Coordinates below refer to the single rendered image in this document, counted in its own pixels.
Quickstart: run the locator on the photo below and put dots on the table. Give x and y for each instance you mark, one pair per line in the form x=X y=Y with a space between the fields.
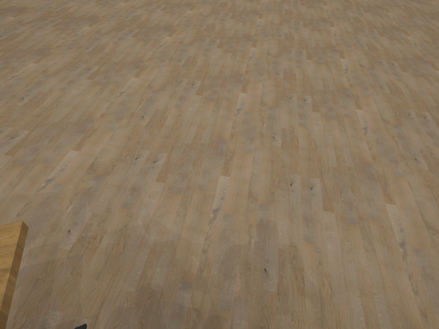
x=12 y=243

